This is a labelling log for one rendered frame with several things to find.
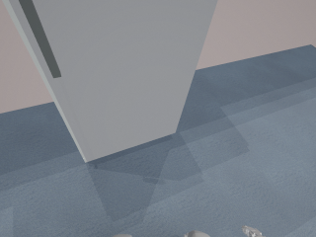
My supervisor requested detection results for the handle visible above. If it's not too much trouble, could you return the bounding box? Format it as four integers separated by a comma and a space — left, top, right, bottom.
19, 0, 61, 79

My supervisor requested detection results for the fridge door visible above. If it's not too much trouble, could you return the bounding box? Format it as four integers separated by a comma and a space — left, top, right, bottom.
9, 0, 218, 162

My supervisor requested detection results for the right robot hand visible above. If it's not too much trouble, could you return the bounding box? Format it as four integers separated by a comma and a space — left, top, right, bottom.
241, 225, 266, 237

